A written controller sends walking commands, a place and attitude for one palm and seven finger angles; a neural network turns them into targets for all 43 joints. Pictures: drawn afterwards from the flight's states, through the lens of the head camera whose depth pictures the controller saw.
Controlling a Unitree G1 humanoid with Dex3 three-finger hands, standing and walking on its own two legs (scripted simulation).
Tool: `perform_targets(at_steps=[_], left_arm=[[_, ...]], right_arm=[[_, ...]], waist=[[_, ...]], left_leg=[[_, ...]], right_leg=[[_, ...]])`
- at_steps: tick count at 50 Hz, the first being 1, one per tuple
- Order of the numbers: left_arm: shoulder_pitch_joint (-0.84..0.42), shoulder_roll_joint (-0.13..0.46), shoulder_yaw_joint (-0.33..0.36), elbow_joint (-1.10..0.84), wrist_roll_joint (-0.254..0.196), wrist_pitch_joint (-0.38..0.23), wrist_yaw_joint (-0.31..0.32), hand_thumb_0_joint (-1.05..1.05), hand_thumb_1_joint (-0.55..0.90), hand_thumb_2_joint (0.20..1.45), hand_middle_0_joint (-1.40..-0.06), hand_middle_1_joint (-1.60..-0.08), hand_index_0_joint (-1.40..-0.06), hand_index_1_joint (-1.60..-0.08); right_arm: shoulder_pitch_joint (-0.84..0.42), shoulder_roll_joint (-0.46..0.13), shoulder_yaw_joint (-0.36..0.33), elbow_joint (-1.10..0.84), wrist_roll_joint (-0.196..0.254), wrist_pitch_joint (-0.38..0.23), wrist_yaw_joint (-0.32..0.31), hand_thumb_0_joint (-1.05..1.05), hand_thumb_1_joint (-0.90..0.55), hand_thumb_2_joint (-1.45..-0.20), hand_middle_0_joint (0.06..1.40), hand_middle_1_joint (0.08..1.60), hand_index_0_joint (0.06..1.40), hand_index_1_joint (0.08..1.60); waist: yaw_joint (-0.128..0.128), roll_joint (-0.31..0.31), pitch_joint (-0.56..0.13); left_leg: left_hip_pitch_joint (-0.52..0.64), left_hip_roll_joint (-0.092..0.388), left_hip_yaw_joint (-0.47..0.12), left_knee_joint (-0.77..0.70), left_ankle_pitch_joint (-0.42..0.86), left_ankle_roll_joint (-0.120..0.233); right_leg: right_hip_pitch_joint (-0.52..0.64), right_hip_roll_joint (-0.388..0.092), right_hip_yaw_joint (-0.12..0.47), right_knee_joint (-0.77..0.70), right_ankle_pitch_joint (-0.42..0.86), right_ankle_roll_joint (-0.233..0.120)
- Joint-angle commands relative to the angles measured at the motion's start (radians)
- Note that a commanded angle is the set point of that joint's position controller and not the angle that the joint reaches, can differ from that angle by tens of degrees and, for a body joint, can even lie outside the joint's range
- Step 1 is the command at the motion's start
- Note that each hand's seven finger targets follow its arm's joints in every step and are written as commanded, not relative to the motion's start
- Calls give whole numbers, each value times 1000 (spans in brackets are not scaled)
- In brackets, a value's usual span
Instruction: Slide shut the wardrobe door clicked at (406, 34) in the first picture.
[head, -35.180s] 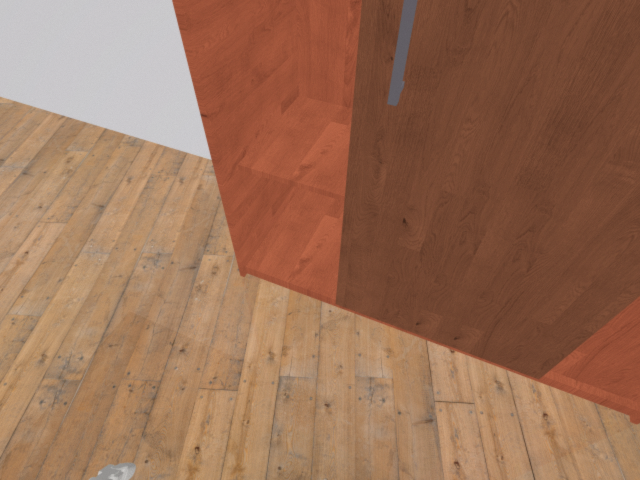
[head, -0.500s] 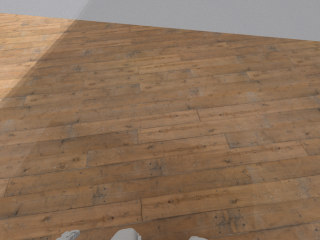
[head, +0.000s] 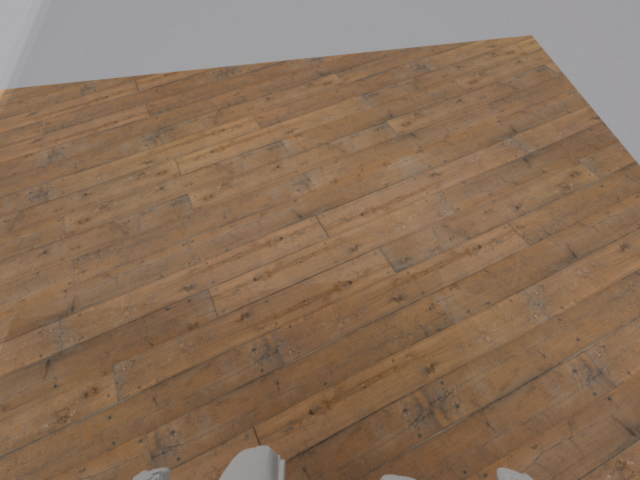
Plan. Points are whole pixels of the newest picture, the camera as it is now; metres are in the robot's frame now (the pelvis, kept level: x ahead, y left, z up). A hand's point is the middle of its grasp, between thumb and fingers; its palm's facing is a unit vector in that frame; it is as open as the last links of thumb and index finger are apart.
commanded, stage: turn to face it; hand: right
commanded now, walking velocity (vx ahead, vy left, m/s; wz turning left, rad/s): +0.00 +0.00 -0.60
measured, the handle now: out of the picture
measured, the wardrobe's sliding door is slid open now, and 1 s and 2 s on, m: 0.16 0.16 0.16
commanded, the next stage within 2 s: none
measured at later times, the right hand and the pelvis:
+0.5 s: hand out of the picture +0.04 -0.22 -0.18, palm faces +0.32 +0.92 -0.22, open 7.4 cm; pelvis +0.02 +0.01 +0.00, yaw -18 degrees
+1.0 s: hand out of the picture -0.02 -0.19 -0.19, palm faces +0.59 +0.78 -0.22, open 7.4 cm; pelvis +0.04 +0.01 -0.01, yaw -36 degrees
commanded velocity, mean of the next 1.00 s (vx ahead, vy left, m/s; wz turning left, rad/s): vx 0.00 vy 0.00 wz -0.60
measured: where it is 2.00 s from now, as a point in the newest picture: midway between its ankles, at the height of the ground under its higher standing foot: outside the picture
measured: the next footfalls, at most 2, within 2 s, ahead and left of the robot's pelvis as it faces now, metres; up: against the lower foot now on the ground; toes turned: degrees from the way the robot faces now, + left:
left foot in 0.12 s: +0.06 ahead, +0.17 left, +0.00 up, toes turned -2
right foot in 0.34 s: +0.04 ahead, -0.10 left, +0.00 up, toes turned -17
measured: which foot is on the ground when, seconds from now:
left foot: up 0.00-0.10, down 0.12-0.34, up 0.36-0.66, down 0.68-0.92, up 0.94-1.00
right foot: down 0.00-0.10, up 0.12-0.32, down 0.34-0.66, up 0.68-0.90, down 0.92-1.00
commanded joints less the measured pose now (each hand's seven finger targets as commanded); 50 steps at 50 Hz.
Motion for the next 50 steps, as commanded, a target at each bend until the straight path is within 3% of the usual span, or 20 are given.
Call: perform_targets(at_steps=[1, 3, 4, 5, 6, 10, 15, 17, 18, 22, 31, 32, 34, 35, 39, 43, 44, 46, 47, 50], left_arm=[[-7, 225, 64, -65, 5, -8, 13, 0, 900, 900, -200, -300, -200, -300], [-32, 215, 64, -77, -2, -1, 11, 0, 900, 900, -200, -300, -200, -300], [-29, 171, 60, -91, -11, 0, 6, 0, 900, 900, -200, -300, -200, -300], [-18, 103, 50, -114, -16, 1, -3, 0, 900, 900, -200, -300, -200, -300], [-44, 121, 54, -125, -6, 3, -10, 0, 900, 900, -200, -300, -200, -300], [-45, 109, 45, -98, -5, 11, -24, 0, 900, 900, -200, -300, -200, -300], [43, 117, 35, -63, -11, -11, -32, 0, 900, 900, -200, -300, -200, -300], [176, 295, 77, -62, -1, -13, -18, 0, 900, 900, -200, -300, -200, -300], [209, 306, 82, -42, 3, -14, -4, 0, 900, 900, -200, -300, -200, -300], [34, 215, 52, -65, 5, -26, 17, 0, 900, 900, -200, -300, -200, -300], [-13, 209, 62, -72, -2, -4, 13, 0, 900, 900, -200, -300, -200, -300], [-23, 177, 58, -84, -10, -2, 10, 0, 900, 900, -200, -300, -200, -300], [-46, 118, 52, -126, -8, 0, -7, 0, 900, 900, -200, -300, -200, -300], [-49, 118, 51, -122, -1, 3, -15, 0, 900, 900, -200, -300, -200, -300], [-80, 95, 36, -102, -11, 4, -25, 0, 900, 900, -200, -300, -200, -300], [-25, 91, 28, -78, -13, -5, -32, 0, 900, 900, -200, -300, -200, -300], [35, 129, 36, -66, -10, -9, -32, 0, 900, 900, -200, -300, -200, -300], [185, 293, 75, -56, -2, -12, -15, 0, 900, 900, -200, -300, -200, -300], [193, 301, 80, -44, 0, -16, -1, 0, 900, 900, -200, -300, -200, -300], [35, 225, 56, -68, 5, -23, 18, 0, 900, 900, -200, -300, -200, -300]], right_arm=[[33, -70, -16, -80, 1, -31, -3, 0, -900, -900, 200, 300, 200, 300], [102, -85, -22, -66, 4, -42, -9, 0, -900, -900, 200, 300, 200, 300], [139, -132, -34, -63, -3, -54, -18, 0, -900, -900, 200, 300, 200, 300], [142, -214, -51, -63, -17, -62, -25, 0, -900, -900, 200, 300, 200, 300], [120, -229, -49, -80, -17, -58, -22, 0, -900, -900, 200, 300, 200, 300], [25, -145, -28, -90, -18, -59, -24, 0, -900, -900, 200, 300, 200, 300], [78, -195, -44, -60, -3, -49, -13, 0, -900, -900, 200, 300, 200, 300], [20, -91, -17, -131, 4, -36, -9, 0, -900, -900, 200, 300, 200, 300], [-57, -112, -17, -149, -3, -27, -15, 0, -900, -900, 200, 300, 200, 300], [-21, -90, -19, -83, -2, -23, -4, 0, -900, -900, 200, 300, 200, 300], [86, -86, -18, -68, 5, -42, -10, 0, -900, -900, 200, 300, 200, 300], [137, -120, -28, -61, 3, -53, -18, 0, -900, -900, 200, 300, 200, 300], [136, -230, -48, -70, -17, -61, -24, 0, -900, -900, 200, 300, 200, 300], [102, -193, -40, -81, -16, -63, -23, 0, -900, -900, 200, 300, 200, 300], [69, -147, -33, -77, -18, -64, -28, 0, -900, -900, 200, 300, 200, 300], [97, -194, -46, -53, -9, -54, -17, 0, -900, -900, 200, 300, 200, 300], [85, -189, -45, -59, -3, -49, -13, 0, -900, -900, 200, 300, 200, 300], [11, -95, -13, -135, 0, -38, -12, 0, -900, -900, 200, 300, 200, 300], [-46, -107, -18, -148, -1, -32, -16, 0, -900, -900, 200, 300, 200, 300], [-22, -94, -23, -92, -2, -24, -9, 0, -900, -900, 200, 300, 200, 300]], waist=[[6, -191, -159], [-29, -158, -184], [-46, -40, -193], [-46, 241, -171], [-50, 231, -134], [-3, 296, -102], [26, 95, -203], [99, -346, -235], [118, -186, -231], [23, -183, -151], [-17, -160, -186], [-44, -68, -205], [-52, 269, -136], [-30, 165, -122], [-19, 259, -123], [1, 167, -167], [36, 92, -194], [109, -301, -245], [114, -166, -234], [29, -196, -144]], left_leg=[[145, -52, 13, -209, 56, 13], [295, -61, 20, -424, 184, 19], [405, 45, -95, -577, 212, 46], [452, 316, -351, -680, 255, 150], [308, 427, -371, -702, 316, 240], [284, 276, -81, -580, 604, 209], [251, 240, 50, -291, 636, 89], [-159, 43, 96, 131, -233, -33], [-173, 46, -13, 236, -191, -7], [-84, 44, -41, 160, 21, -1], [266, -65, 10, -400, 165, 21], [396, 5, -64, -564, 235, 37], [334, 425, -401, -708, 327, 239], [289, 366, -327, -667, 400, 259], [366, 267, -66, -524, 805, 208], [322, 245, 20, -385, 720, 125], [210, 226, 52, -263, 623, 80], [-149, 41, 70, 166, -221, -20], [-176, 45, -14, 237, -184, -5], [-97, 51, -49, 195, -6, 3]], right_leg=[[25, -204, 265, -178, 319, -113], [-32, -158, 259, -102, 298, -74], [-131, -93, 219, 18, 172, -26], [-292, 53, 16, 207, -160, 58], [-254, 26, -11, 412, -323, 61], [-213, -41, -62, 457, -253, 80], [141, 1, -140, -93, 109, 55], [342, -423, 414, -199, 667, -201], [276, -438, 453, -214, 494, -236], [111, -262, 241, -219, 401, -136], [10, -167, 275, -107, 376, -86], [-80, -115, 255, -14, 259, -44], [-270, 47, -8, 395, -329, 61], [-258, 24, 5, 511, -288, 56], [-194, -30, -69, 344, -252, 82], [42, 21, -163, -11, -5, 66], [188, -7, -115, -97, 143, 41], [357, -422, 412, -188, 646, -213], [290, -423, 440, -203, 494, -237], [105, -276, 283, -220, 373, -153]])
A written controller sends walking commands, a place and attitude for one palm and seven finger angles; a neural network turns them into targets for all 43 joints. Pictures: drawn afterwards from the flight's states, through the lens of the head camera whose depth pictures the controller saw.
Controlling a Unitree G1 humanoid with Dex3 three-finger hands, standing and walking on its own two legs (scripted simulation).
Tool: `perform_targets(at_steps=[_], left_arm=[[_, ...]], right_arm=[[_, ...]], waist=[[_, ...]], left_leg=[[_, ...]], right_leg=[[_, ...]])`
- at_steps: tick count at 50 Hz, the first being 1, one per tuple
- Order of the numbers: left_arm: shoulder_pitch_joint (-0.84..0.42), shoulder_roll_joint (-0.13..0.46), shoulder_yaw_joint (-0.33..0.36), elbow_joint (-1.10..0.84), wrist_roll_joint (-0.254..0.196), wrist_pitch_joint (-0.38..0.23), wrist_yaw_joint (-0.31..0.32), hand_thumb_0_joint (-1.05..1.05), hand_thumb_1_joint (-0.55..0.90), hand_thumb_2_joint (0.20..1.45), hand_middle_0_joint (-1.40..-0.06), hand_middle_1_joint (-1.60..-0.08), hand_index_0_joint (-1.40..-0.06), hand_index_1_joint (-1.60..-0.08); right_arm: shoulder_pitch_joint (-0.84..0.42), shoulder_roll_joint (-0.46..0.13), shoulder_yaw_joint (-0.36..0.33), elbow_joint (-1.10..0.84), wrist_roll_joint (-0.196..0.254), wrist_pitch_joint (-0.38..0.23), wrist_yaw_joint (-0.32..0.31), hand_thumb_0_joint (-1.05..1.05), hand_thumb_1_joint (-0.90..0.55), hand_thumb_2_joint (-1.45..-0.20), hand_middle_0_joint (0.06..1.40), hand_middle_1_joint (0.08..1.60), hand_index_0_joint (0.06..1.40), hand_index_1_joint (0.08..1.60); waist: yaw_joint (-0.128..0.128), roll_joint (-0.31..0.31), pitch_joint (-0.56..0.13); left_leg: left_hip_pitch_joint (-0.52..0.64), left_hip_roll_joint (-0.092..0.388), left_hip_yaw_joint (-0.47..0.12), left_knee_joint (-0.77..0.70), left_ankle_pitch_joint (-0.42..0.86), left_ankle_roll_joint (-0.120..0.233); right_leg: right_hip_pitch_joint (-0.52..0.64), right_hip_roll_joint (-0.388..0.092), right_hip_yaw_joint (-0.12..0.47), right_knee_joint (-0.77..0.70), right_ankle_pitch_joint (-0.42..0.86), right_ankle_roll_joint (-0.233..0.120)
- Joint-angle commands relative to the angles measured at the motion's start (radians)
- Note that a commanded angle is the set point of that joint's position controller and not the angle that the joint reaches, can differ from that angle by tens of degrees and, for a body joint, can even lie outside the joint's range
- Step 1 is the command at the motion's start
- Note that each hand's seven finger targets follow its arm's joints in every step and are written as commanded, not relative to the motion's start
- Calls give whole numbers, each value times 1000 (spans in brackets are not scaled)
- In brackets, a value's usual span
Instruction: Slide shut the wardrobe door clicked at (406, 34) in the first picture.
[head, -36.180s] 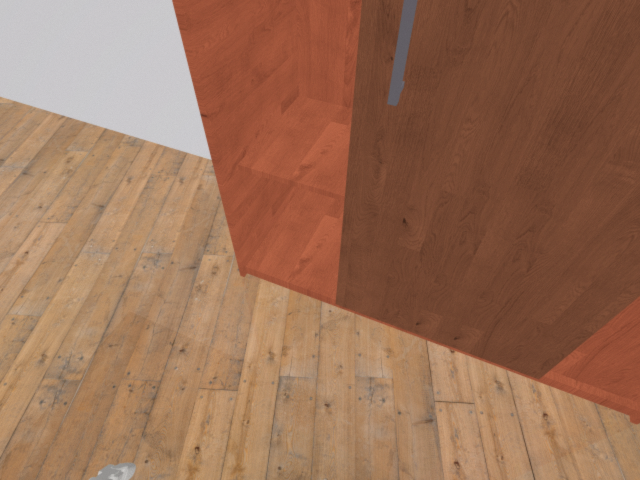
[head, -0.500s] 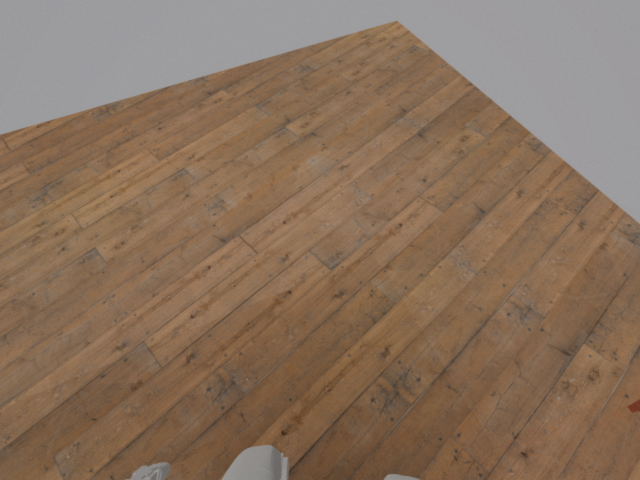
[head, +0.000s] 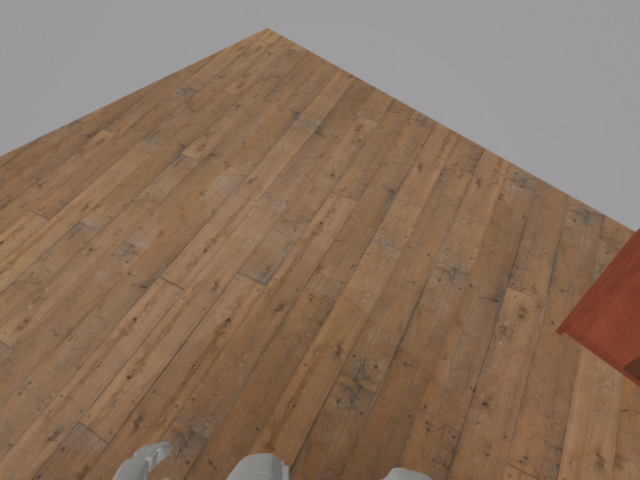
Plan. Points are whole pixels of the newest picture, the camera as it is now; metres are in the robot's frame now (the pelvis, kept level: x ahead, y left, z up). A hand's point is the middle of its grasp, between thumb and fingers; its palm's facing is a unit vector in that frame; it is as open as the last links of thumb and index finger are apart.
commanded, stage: turn to face it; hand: right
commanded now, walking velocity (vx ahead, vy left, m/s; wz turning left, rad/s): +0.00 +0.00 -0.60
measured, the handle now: out of the picture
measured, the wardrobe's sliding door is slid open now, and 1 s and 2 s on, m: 0.16 0.16 0.16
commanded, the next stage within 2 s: take the last steps up to it in 1.22 s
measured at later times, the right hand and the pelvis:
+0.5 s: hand out of the picture +0.03 -0.19 -0.17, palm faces +0.34 +0.92 -0.19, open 7.4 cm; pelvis +0.03 +0.01 +0.00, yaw -19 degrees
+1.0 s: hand out of the picture +0.04 -0.19 -0.14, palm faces +0.56 +0.79 -0.26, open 7.4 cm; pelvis +0.06 +0.04 +0.01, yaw -35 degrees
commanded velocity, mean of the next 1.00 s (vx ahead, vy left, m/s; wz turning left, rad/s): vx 0.00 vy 0.00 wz -0.54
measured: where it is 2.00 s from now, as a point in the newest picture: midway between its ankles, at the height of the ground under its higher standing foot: outside the picture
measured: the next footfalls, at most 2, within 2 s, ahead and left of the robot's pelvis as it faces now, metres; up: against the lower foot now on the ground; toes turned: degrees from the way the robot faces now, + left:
left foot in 0.24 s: +0.07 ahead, +0.17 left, +0.00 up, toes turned -8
right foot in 0.50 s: +0.05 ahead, -0.09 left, +0.00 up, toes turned -23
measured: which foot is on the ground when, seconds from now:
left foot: up 0.00-0.22, down 0.24-0.48, up 0.50-0.86, down 0.88-1.00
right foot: down 0.00-0.24, up 0.26-0.48, down 0.50-0.88, up 0.90-1.00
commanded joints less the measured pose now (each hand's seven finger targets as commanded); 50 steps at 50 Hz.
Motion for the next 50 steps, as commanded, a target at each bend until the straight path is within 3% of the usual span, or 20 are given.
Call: perform_targets(at_steps=[1, 9, 10, 11, 12, 13, 16, 19, 22, 23, 24, 25, 26, 31, 41, 42, 44, 45, 47, 50], left_arm=[[44, 201, 44, -36, 10, -12, 31, 0, 900, 900, -200, -300, -200, -300], [3, 199, 54, -39, 5, 11, 27, 0, 900, 900, -200, -300, -200, -300], [-7, 170, 51, -51, -3, 13, 23, 0, 900, 900, -200, -300, -200, -300], [-2, 103, 44, -70, -11, 14, 13, 0, 900, 900, -200, -300, -200, -300], [-17, 100, 44, -89, -4, 14, 6, 0, 900, 900, -200, -300, -200, -300], [-15, 106, 43, -84, 4, 17, -1, 0, 900, 900, -200, -300, -200, -300], [-14, 90, 38, -53, -1, 21, -10, 0, 900, 900, -200, -300, -200, -300], [-61, 61, 16, -59, -9, 11, -18, 0, 900, 900, -200, -300, -200, -300], [11, 77, 18, -37, -6, 6, -19, 0, 900, 900, -200, -300, -200, -300], [77, 124, 30, -28, -4, 1, -17, 0, 900, 900, -200, -300, -200, -300], [168, 234, 58, -26, 5, -7, -9, 0, 900, 900, -200, -300, -200, -300], [231, 288, 68, -3, 1, 0, 1, 0, 900, 900, -200, -300, -200, -300], [221, 276, 65, -6, 4, -3, 13, 0, 900, 900, -200, -300, -200, -300], [59, 192, 38, -24, 6, -16, 34, 0, 900, 900, -200, -300, -200, -300], [43, 188, 53, -19, 4, 8, 27, 0, 900, 900, -200, -300, -200, -300], [36, 164, 49, -26, -2, 8, 25, 0, 900, 900, -200, -300, -200, -300], [33, 74, 36, -67, -8, 7, 12, 0, 900, 900, -200, -300, -200, -300], [16, 87, 35, -77, 2, 8, 3, 0, 900, 900, -200, -300, -200, -300], [13, 92, 38, -43, 3, 22, 5, 0, 900, 900, -200, -300, -200, -300], [-20, 58, 19, -35, -5, 18, -4, 0, 900, 900, -200, -300, -200, -300]], right_arm=[[-56, -87, -24, -110, 0, -31, 7, 0, -900, -900, 200, 300, 200, 300], [38, -80, -24, -100, 8, -47, 2, 0, -900, -900, 200, 300, 200, 300], [85, -113, -33, -93, 5, -57, -5, 0, -900, -900, 200, 300, 200, 300], [109, -196, -50, -94, -11, -69, -15, 0, -900, -900, 200, 300, 200, 300], [86, -232, -54, -105, -15, -69, -13, 0, -900, -900, 200, 300, 200, 300], [48, -198, -44, -117, -12, -70, -12, 0, -900, -900, 200, 300, 200, 300], [-11, -123, -29, -119, -11, -72, -17, 0, -900, -900, 200, 300, 200, 300], [51, -168, -42, -97, -14, -72, -14, 0, -900, -900, 200, 300, 200, 300], [54, -192, -49, -79, -5, -64, -5, 0, -900, -900, 200, 300, 200, 300], [42, -185, -48, -90, 2, -59, -1, 0, -900, -900, 200, 300, 200, 300], [37, -118, -38, -127, 9, -53, 5, 0, -900, -900, 200, 300, 200, 300], [-41, -99, -18, -166, 2, -46, -2, 0, -900, -900, 200, 300, 200, 300], [-113, -107, -19, -177, 1, -35, -13, 0, -900, -900, 200, 300, 200, 300], [-49, -85, -23, -104, 0, -30, 8, 0, -900, -900, 200, 300, 200, 300], [4, -83, -19, -106, 7, -49, -3, 0, -900, -900, 200, 300, 200, 300], [44, -104, -25, -98, 8, -59, -8, 0, -900, -900, 200, 300, 200, 300], [70, -219, -49, -95, -14, -73, -17, 0, -900, -900, 200, 300, 200, 300], [59, -216, -43, -106, -14, -67, -12, 0, -900, -900, 200, 300, 200, 300], [-1, -141, -30, -105, -10, -72, -19, 0, -900, -900, 200, 300, 200, 300], [30, -138, -29, -89, -15, -74, -14, 0, -900, -900, 200, 300, 200, 300]], waist=[[11, -261, -154], [-26, -216, -187], [-52, -140, -200], [-61, 121, -181], [-58, 222, -142], [-35, 118, -129], [-4, 233, -113], [-42, 165, -161], [-2, 111, -176], [37, 8, -213], [82, -317, -276], [107, -339, -273], [109, -235, -226], [10, -229, -167], [-17, -220, -189], [-37, -181, -206], [-47, 204, -172], [-47, 120, -138], [-10, 231, -104], [-27, 198, -117]], left_leg=[[-97, -14, -56, 53, 79, 5], [237, -119, -4, -467, 227, 20], [346, -67, -55, -620, 290, 31], [437, 177, -312, -764, 304, 107], [307, 370, -434, -812, 343, 229], [242, 322, -359, -773, 402, 255], [300, 212, -114, -664, 771, 214], [372, 213, -56, -579, 901, 194], [295, 188, 17, -452, 833, 118], [154, 169, 54, -312, 719, 71], [-128, 22, 129, -40, 166, -20], [-186, -12, 25, 105, -158, -10], [-215, -1, -35, 158, -110, -2], [-93, -20, -53, 35, 98, 1], [218, -126, -13, -475, 225, 20], [327, -91, -46, -616, 305, 30], [392, 328, -408, -762, 473, 211], [267, 338, -363, -737, 536, 265], [273, 240, -247, -691, 711, 248], [312, 184, -112, -644, 858, 212]], right_leg=[[130, -259, 330, -317, 440, -119], [16, -175, 368, -215, 382, -71], [-55, -121, 341, -130, 283, -28], [-235, 9, 192, 58, 1, 50], [-244, 41, 81, 288, -264, 81], [-220, 10, 102, 411, -226, 73], [-221, -42, 53, 402, -175, 98], [-110, -20, -35, 115, -138, 99], [89, 16, -80, -144, 74, 78], [263, -40, -5, -209, 263, 43], [462, -328, 383, -232, 665, -112], [399, -449, 493, -289, 717, -217], [319, -428, 514, -311, 534, -219], [166, -249, 307, -318, 504, -117], [68, -175, 385, -219, 481, -76], [12, -137, 373, -158, 416, -41], [-229, 66, 81, 173, -210, 84], [-188, 30, 92, 329, -257, 69], [-219, -15, 90, 460, -207, 80], [-139, -14, 17, 257, -177, 93]])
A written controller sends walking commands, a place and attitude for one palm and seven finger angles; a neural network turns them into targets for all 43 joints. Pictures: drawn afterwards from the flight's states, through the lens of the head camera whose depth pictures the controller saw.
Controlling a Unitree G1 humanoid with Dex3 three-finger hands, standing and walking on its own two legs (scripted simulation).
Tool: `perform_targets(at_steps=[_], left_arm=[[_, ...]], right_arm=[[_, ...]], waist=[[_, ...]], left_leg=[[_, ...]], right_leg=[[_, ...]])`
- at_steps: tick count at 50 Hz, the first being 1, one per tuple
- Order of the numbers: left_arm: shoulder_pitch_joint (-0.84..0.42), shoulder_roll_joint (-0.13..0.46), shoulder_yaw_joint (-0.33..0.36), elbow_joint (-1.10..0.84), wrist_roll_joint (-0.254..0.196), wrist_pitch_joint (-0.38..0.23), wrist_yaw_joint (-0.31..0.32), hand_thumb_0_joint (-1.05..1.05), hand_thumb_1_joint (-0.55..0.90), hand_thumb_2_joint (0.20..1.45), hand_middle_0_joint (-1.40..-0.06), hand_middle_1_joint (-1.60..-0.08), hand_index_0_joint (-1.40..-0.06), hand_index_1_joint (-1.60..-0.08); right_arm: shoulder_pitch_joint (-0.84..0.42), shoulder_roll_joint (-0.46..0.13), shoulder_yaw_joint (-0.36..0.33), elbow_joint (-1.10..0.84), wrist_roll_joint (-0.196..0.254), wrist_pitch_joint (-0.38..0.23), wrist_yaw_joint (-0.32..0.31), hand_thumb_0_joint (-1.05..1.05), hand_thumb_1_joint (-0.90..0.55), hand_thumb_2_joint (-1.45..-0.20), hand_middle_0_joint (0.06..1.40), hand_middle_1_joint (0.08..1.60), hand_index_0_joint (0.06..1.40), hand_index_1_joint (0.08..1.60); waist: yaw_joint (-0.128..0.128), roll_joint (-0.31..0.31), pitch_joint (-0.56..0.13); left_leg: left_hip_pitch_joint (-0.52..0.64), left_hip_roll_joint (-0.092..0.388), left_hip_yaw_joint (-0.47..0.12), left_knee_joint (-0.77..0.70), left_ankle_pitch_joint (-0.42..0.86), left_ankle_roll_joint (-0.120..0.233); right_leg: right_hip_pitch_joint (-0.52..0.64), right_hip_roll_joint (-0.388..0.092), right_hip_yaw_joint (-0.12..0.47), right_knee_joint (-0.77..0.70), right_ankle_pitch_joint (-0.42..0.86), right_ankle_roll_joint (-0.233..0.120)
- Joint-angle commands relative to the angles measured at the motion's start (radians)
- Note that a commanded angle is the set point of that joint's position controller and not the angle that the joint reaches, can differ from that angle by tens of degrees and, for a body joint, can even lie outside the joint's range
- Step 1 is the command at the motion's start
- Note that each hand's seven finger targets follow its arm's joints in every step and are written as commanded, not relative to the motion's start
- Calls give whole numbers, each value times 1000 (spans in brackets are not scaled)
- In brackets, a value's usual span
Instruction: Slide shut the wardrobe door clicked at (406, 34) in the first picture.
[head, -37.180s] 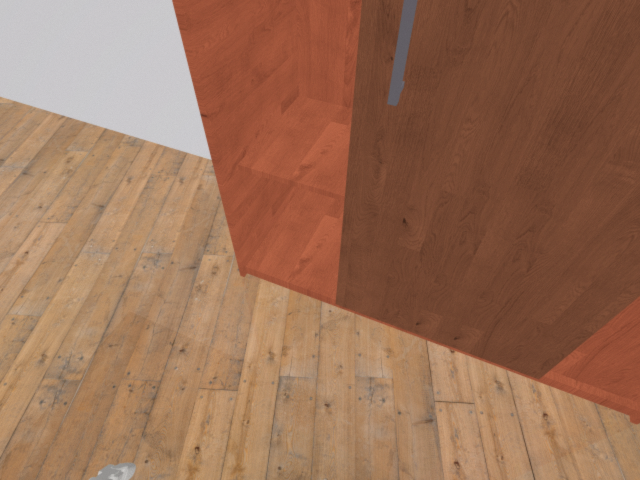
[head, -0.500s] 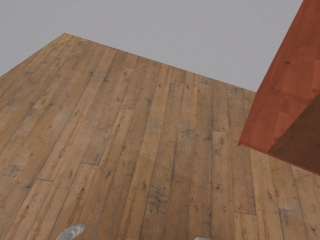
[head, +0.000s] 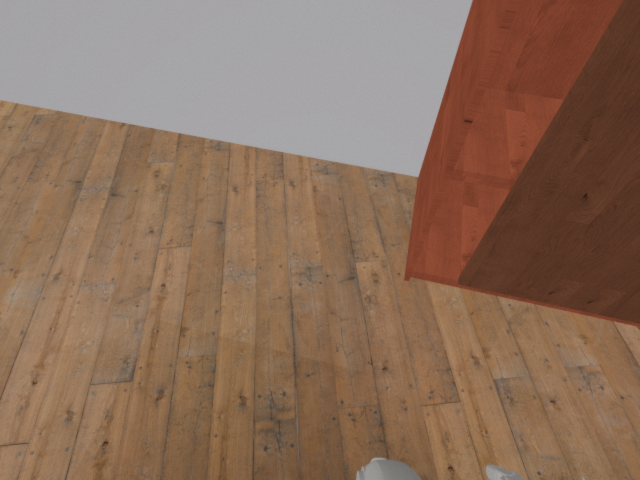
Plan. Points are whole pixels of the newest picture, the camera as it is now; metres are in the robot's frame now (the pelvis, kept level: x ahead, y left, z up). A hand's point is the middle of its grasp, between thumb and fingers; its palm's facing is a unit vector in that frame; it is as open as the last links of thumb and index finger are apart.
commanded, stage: turn to face it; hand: right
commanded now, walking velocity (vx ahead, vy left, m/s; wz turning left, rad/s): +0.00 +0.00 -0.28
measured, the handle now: out of the picture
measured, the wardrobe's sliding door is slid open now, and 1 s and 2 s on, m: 0.16 0.16 0.16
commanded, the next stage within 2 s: take the last steps up to it in 0.22 s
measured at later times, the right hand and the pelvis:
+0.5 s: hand out of the picture +0.04 -0.22 -0.17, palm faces +0.18 +0.96 -0.22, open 7.4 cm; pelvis +0.02 -0.01 +0.00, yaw -8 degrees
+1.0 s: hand out of the picture +0.12 -0.33 -0.17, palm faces +0.28 +0.94 -0.18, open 7.4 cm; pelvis +0.13 -0.14 +0.01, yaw -13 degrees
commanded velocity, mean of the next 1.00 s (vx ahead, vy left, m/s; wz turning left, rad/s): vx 0.21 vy -0.09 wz -0.17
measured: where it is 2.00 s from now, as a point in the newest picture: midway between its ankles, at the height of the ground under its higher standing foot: (401, 436)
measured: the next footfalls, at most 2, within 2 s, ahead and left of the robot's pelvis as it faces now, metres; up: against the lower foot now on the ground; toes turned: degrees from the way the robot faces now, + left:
right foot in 0.16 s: +0.06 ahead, -0.11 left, +0.00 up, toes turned -6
left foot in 0.50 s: +0.06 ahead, +0.13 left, +0.00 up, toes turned -5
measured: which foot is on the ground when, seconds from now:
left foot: down 0.00-0.16, up 0.18-0.48, down 0.50-0.80, up 0.82-1.00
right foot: up 0.00-0.14, down 0.16-0.48, up 0.50-0.78, down 0.80-1.00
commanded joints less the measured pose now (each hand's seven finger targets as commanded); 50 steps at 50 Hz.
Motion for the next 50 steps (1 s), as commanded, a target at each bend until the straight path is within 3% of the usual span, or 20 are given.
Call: perform_targets(at_steps=[1, 5, 6, 7, 8, 17, 22, 23, 24, 25, 26, 28, 30, 35, 38, 40, 41, 42, 46, 50], left_arm=[[-83, 46, -6, -94, -5, -36, -11, 0, 900, 900, -200, -300, -200, -300], [3, 50, -15, -53, -4, -49, -6, 0, 900, 900, -200, -300, -200, -300], [36, 89, -7, -42, -3, -55, -5, 0, 900, 900, -200, -300, -200, -300], [84, 179, 12, -46, 6, -64, 2, 0, 900, 900, -200, -300, -200, -300], [132, 226, 19, -38, 8, -57, 12, 0, 900, 900, -200, -300, -200, -300], [19, 143, -8, -11, 14, -65, 42, 0, 900, 900, -200, -300, -200, -300], [-2, 137, -3, -4, 9, -56, 29, 0, 900, 900, -200, -300, -200, -300], [-14, 103, -4, -19, 5, -55, 23, 0, 900, 900, -200, -300, -200, -300], [-24, 28, -16, -55, -4, -57, 13, 0, 900, 900, -200, -300, -200, -300], [-119, 80, -10, -94, 15, -57, -1, 0, 900, 900, -200, -300, -200, -300], [-128, 83, -2, -109, 18, -53, -9, 0, 900, 900, -200, -300, -200, -300], [-76, 87, 6, -68, 20, -52, -22, 0, 900, 900, -200, -300, -200, -300], [-64, 58, -1, -56, 14, -56, -31, 0, 900, 900, -200, -300, -200, -300], [-108, -2, -27, -66, -1, -83, -46, 0, 900, 900, -200, -300, -200, -300], [126, 58, -15, 4, 9, -101, -26, 0, 900, 900, -200, -300, -200, -300], [401, 241, 30, 61, 19, -109, 9, 0, 900, 900, -200, -300, -200, -300], [373, 256, 30, 68, 16, -100, 16, 0, 900, 900, -200, -300, -200, -300], [284, 223, 24, 52, 15, -107, 25, 0, 900, 900, -200, -300, -200, -300], [102, 91, -15, 37, 15, -132, 31, 0, 900, 900, -200, -300, -200, -300], [141, 72, -16, 75, 14, -137, 28, 0, 900, 900, -200, -300, -200, -300]], right_arm=[[80, -185, -46, -26, -7, -16, -5, 0, -900, -900, 200, 300, 200, 300], [82, -201, -49, 5, 6, -9, 1, 0, -900, -900, 200, 300, 200, 300], [77, -180, -44, 3, 10, -4, 6, 0, -900, -900, 200, 300, 200, 300], [103, -129, -37, -15, 19, 4, 9, 0, -900, -900, 200, 300, 200, 300], [59, -97, -19, -39, 17, 11, 3, 0, -900, -900, 200, 300, 200, 300], [55, -58, -12, 48, 10, 26, 18, 0, -900, -900, 200, 300, 200, 300], [155, -61, -20, 77, 1, 1, 32, 0, -900, -900, 200, 300, 200, 300], [220, -96, -34, 94, -5, -8, 26, 0, -900, -900, 200, 300, 200, 300], [282, -185, -59, 100, -20, -17, 17, 0, -900, -900, 200, 300, 200, 300], [286, -218, -63, 88, -6, -20, 14, 0, -900, -900, 200, 300, 200, 300], [225, -214, -69, 73, -3, -28, 9, 0, -900, -900, 200, 300, 200, 300], [131, -145, -48, 64, -4, -54, 11, 0, -900, -900, 200, 300, 200, 300], [143, -129, -45, 82, -5, -66, 13, 0, -900, -900, 200, 300, 200, 300], [233, -179, -59, 148, -11, -64, 19, 0, -900, -900, 200, 300, 200, 300], [193, -173, -58, 147, -6, -50, 30, 0, -900, -900, 200, 300, 200, 300], [119, -62, -28, 62, 9, -42, 40, 0, -900, -900, 200, 300, 200, 300], [29, -56, -21, 21, 5, -38, 32, 0, -900, -900, 200, 300, 200, 300], [-12, -38, -15, 23, 7, -42, 31, 0, -900, -900, 200, 300, 200, 300], [109, -21, -14, 103, -3, -18, 49, 0, -900, -900, 200, 300, 200, 300], [54, -7, -10, 91, -2, -16, 47, 0, -900, -900, 200, 300, 200, 300]], waist=[[-62, 240, -96], [-18, 207, -141], [2, 114, -158], [17, -158, -210], [39, -250, -202], [-19, -123, -155], [-68, -116, -95], [-103, 3, -71], [-135, 324, -42], [-156, 298, 27], [-102, 147, 38], [-54, 242, 48], [-53, 250, 18], [-95, 212, -50], [21, 104, -123], [125, -328, -246], [115, -177, -183], [85, -231, -130], [-44, -144, -63], [-39, -38, -66]], left_leg=[[141, 243, -112, -155, 669, 151], [74, 205, -52, -44, 550, 75], [-40, 173, -19, 60, 427, 29], [-240, 64, 63, 247, 86, -46], [-254, 20, 30, 397, -343, -51], [-140, -15, -10, 297, -155, -24], [119, -64, 51, -46, -49, -3], [254, 8, -39, -183, -110, 23], [343, 300, -411, -382, -366, 124], [165, 451, -583, -514, -469, 202], [101, 447, -576, -505, -461, 226], [44, 341, -344, -454, -257, 158], [82, 289, -165, -410, -3, 121], [145, 280, -40, -289, 256, 97], [-36, 203, 69, -14, 303, 43], [-448, -11, 129, 585, -317, -27], [-495, 30, 24, 734, -299, 11], [-535, 62, -6, 785, -222, 25], [-328, 105, 0, 588, -27, 25], [-255, 72, 28, 311, 24, 12]], right_leg=[[-4, -28, -75, -152, -2, 13], [234, -8, -112, -493, 264, -4], [365, -70, -40, -555, 425, -32], [508, -303, 251, -573, 736, -151], [423, -442, 366, -646, 815, -266], [272, -276, 199, -672, 568, -210], [69, -188, 206, -629, 46, -158], [-85, -109, 146, -489, -54, -114], [-326, 24, -26, -192, -114, -42], [-333, -26, 10, 24, -63, -39], [-322, -62, 34, 119, 27, -36], [-272, -116, 42, 151, 171, -21], [-221, -117, -11, 55, 215, -5], [-21, -68, -138, -323, 202, -13], [385, -7, -211, -507, 238, -40], [648, -415, 385, -704, 190, -236], [510, -477, 442, -770, 1, -290], [409, -448, 435, -800, -67, -288], [170, -321, 126, -830, 159, -212], [243, -306, 51, -841, 293, -234]])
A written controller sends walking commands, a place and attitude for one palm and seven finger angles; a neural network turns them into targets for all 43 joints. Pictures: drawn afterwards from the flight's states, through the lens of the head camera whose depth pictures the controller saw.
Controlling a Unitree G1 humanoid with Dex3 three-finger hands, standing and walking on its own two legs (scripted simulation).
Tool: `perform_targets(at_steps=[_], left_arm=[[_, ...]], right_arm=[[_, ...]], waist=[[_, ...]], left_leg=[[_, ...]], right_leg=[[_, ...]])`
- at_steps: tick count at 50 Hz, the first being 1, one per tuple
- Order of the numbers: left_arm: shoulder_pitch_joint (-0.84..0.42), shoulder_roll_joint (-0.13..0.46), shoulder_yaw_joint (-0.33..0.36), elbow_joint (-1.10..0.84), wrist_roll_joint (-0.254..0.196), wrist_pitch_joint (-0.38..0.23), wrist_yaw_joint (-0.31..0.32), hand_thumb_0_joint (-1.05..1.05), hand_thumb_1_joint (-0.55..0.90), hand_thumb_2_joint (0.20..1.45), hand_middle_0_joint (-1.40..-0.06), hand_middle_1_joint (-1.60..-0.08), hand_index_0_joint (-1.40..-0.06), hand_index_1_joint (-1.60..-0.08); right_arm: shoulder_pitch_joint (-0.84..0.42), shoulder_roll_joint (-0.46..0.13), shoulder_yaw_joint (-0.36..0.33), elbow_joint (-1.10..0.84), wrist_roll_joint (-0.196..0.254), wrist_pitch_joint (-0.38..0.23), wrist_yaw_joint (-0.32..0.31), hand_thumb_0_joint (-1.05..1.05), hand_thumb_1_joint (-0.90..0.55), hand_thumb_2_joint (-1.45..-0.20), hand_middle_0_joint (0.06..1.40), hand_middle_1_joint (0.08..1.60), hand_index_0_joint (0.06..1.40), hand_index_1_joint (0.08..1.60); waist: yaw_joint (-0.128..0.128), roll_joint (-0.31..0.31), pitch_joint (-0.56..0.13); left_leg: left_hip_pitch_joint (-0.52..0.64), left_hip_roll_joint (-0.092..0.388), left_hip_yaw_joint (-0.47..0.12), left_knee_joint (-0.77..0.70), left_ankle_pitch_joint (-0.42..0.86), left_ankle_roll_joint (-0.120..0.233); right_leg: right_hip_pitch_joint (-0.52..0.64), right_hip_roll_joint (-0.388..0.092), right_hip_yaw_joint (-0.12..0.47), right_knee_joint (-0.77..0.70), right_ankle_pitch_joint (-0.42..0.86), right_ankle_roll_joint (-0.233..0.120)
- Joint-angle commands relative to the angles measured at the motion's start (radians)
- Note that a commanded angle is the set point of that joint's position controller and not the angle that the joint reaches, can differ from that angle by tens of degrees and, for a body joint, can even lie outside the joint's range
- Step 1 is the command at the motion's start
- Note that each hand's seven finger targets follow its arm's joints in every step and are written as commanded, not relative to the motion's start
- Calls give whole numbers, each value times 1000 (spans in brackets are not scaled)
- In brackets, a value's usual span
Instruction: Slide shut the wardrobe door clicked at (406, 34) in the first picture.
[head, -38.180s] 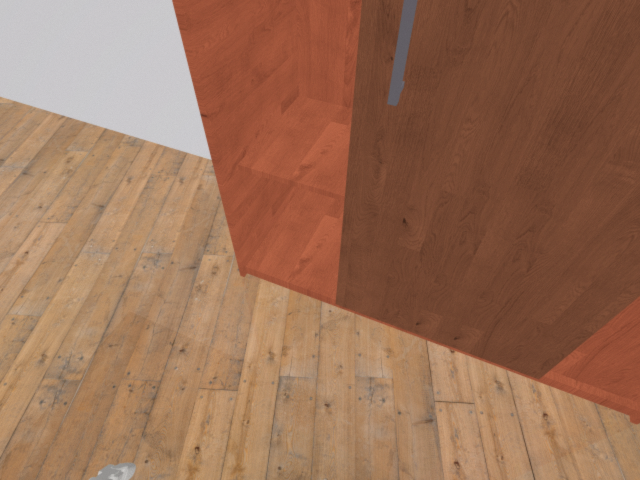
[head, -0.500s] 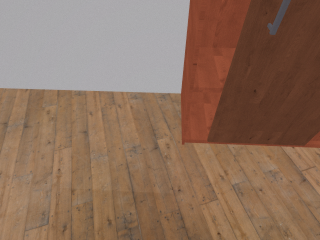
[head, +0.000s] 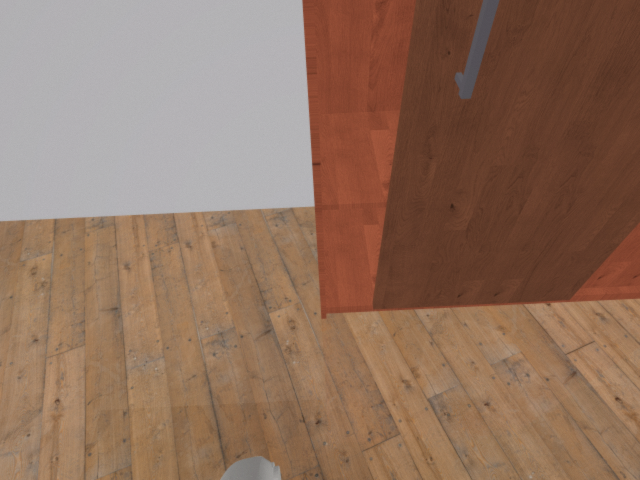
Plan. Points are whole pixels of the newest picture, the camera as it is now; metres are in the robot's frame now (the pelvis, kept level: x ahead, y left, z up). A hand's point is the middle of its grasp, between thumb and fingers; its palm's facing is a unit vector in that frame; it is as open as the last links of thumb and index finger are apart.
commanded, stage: take the last steps up to it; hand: right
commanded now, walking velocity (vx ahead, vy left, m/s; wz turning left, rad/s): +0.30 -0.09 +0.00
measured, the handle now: out of the picture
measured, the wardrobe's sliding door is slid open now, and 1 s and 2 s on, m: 0.16 0.16 0.16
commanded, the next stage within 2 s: come to a stop and stand still in 0.38 s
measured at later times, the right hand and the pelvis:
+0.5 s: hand (500, 461) +0.19 -0.25 -0.19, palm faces +0.10 +0.98 -0.17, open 7.2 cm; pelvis +0.18 -0.06 -0.01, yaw -1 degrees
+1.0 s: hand (493, 373) +0.31 -0.27 -0.17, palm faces -0.03 +0.98 -0.18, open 7.4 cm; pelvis +0.22 -0.08 +0.01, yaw +2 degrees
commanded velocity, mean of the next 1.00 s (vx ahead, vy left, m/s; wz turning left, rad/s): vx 0.00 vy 0.04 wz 0.01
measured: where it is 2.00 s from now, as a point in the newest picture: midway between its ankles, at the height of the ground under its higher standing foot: outside the picture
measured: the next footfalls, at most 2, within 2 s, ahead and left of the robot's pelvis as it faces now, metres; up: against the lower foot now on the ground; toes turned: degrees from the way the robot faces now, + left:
left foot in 0.20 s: +0.17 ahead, +0.11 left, +0.00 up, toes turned +7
right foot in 0.50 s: +0.29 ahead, -0.18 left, +0.00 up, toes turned -6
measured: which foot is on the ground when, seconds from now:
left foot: up 0.00-0.18, down 0.20-0.50, up 0.52-1.00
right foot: down 0.00-0.20, up 0.22-0.48, down 0.50-1.00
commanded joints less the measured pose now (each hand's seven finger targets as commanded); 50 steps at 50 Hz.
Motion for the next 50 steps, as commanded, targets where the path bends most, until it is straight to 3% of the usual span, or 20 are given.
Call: perform_targets(at_steps=[1, 5, 8, 9, 10, 11, 13, 17, 20, 23, 24, 25, 26, 27, 30, 32, 36, 39, 46, 50], left_arm=[[89, 155, 29, -1, 3, -16, 0, 0, 900, 900, -200, -300, -200, -300], [124, 152, 24, 22, 5, -12, -1, 0, 900, 900, -200, -300, -200, -300], [116, 125, 15, 31, 0, -10, 0, 0, 900, 900, -200, -300, -200, -300], [121, 103, 11, 22, -9, -13, -4, 0, 900, 900, -200, -300, -200, -300], [133, 78, 8, -7, -11, -14, -12, 0, 900, 900, -200, -300, -200, -300], [106, 133, 17, -21, -7, -1, -13, 0, 900, 900, -200, -300, -200, -300], [28, 114, 26, -19, 3, 9, -17, 0, 900, 900, -200, -300, -200, -300], [78, 46, 17, 2, 1, 30, -33, 0, 900, 900, -200, -300, -200, -300], [59, 28, 15, -15, 2, 18, -41, 0, 900, 900, -200, -300, -200, -300], [167, 77, 20, 8, 3, 0, -35, 0, 900, 900, -200, -300, -200, -300], [242, 141, 32, 23, 5, -7, -25, 0, 900, 900, -200, -300, -200, -300], [309, 239, 51, 26, 16, -11, -9, 0, 900, 900, -200, -300, -200, -300], [284, 249, 45, 4, 11, 2, 6, 0, 900, 900, -200, -300, -200, -300], [204, 228, 35, -6, 14, -2, 19, 0, 900, 900, -200, -300, -200, -300], [56, 162, -1, -9, 1, 1, 41, 0, 900, 900, -200, -300, -200, -300], [51, 188, 7, 4, -6, 19, 51, 0, 900, 900, -200, -300, -200, -300], [50, 204, 26, 9, -9, 41, 58, 0, 900, 900, -200, -300, -200, -300], [33, 200, 32, 4, -4, 44, 55, 0, 900, 900, -200, -300, -200, -300], [59, 211, 47, 6, 6, 56, 37, 0, 900, 900, -200, -300, -200, -300], [54, 216, 51, 6, 3, 60, 23, 0, 900, 900, -200, -300, -200, -300]], right_arm=[[-42, -7, 9, -74, 1, -23, 5, 0, -900, -900, 200, 300, 200, 300], [-105, -14, 8, -105, -1, -27, 2, 0, -900, -900, 200, 300, 200, 300], [7, -42, -5, -70, -3, -41, -3, 0, -900, -900, 200, 300, 200, 300], [119, -101, -19, -37, -5, -56, -8, 0, -900, -900, 200, 300, 200, 300], [232, -192, -40, -7, -1, -63, -12, 0, -900, -900, 200, 300, 200, 300], [233, -196, -41, -15, 6, -60, -22, 0, -900, -900, 200, 300, 200, 300], [102, -120, -24, -43, 8, -63, -29, 0, -900, -900, 200, 300, 200, 300], [36, -84, -16, -44, 1, -79, -28, 0, -900, -900, 200, 300, 200, 300], [47, -113, -33, -28, -3, -76, -20, 0, -900, -900, 200, 300, 200, 300], [24, -115, -30, -24, 3, -57, -10, 0, -900, -900, 200, 300, 200, 300], [22, -88, -20, -31, 5, -48, -6, 0, -900, -900, 200, 300, 200, 300], [43, -20, -1, -49, 13, -40, -7, 0, -900, -900, 200, 300, 200, 300], [9, -30, 12, -71, 12, -33, -15, 0, -900, -900, 200, 300, 200, 300], [1, -8, 17, -55, 17, -30, -23, 0, -900, -900, 200, 300, 200, 300], [71, -25, 23, 20, 24, -1, -28, 0, -900, -900, 200, 300, 200, 300], [84, -56, 14, 22, 22, 26, -27, 0, -900, -900, 200, 300, 200, 300], [53, -77, -1, -18, 13, 57, -30, 0, -900, -900, 200, 300, 200, 300], [24, -71, -5, -47, 11, 64, -29, 0, -900, -900, 200, 300, 200, 300], [-69, -45, 13, -85, 7, 54, -25, 0, -900, -900, 200, 300, 200, 300], [-10, -49, 15, -61, 13, 35, -28, 0, -900, -900, 200, 300, 200, 300]], waist=[[28, -77, -3], [36, -86, 25], [-25, -24, -1], [-62, 82, -73], [-81, 281, -119], [-73, 170, -85], [-30, 132, 45], [34, 106, 5], [19, 74, -20], [72, 18, -39], [105, -130, -74], [122, -363, -94], [113, -251, -68], [81, -215, -64], [16, -166, -69], [23, -149, -106], [28, -108, -88], [29, -162, -93], [63, -242, -80], [36, -232, -115]], left_leg=[[57, 2, -23, -230, 52, -1], [121, -32, -12, -363, 70, 1], [385, -59, -5, -565, 156, 16], [597, 71, -179, -626, 179, 70], [755, 319, -508, -757, 264, 198], [647, 395, -581, -840, 140, 276], [437, 314, -433, -875, 80, 224], [300, 194, -144, -876, 271, 155], [296, 167, -112, -831, 206, 144], [179, 91, -64, -692, 51, 105], [77, 25, -25, -505, -29, 73], [-75, -109, 69, -217, -217, 16], [-47, -92, -42, -83, -277, 31], [-38, -65, -87, -20, -225, 34], [110, -38, -115, -79, -101, 2], [113, -58, -110, -74, -78, -6], [18, -76, -148, 84, -46, -24], [0, -82, -154, 70, -33, -34], [124, -88, -83, -202, -97, -16], [297, -111, -47, -498, 28, 8]], right_leg=[[23, -269, 225, -315, 46, -139], [55, -273, 229, -272, 115, -142], [-25, -185, 148, -43, 172, -68], [-164, -97, 69, 172, 106, -13], [-379, 17, -10, 430, -200, 44], [-400, -19, 89, 611, -343, 47], [-434, -96, 158, 682, -177, 54], [-256, -112, 101, 431, -62, 88], [-149, -68, 37, 199, -8, 93], [99, -18, 3, 18, 66, 81], [221, -91, 116, -36, 47, 52], [282, -330, 436, -169, 96, -55], [148, -413, 525, -234, 90, -128], [100, -408, 510, -229, 289, -136], [51, -356, 256, -157, 807, -116], [95, -365, 207, -132, 874, -111], [92, -397, 208, -148, 753, -121], [106, -379, 196, -148, 680, -109], [83, -338, 204, -147, 518, -97], [41, -288, 204, -105, 381, -58]])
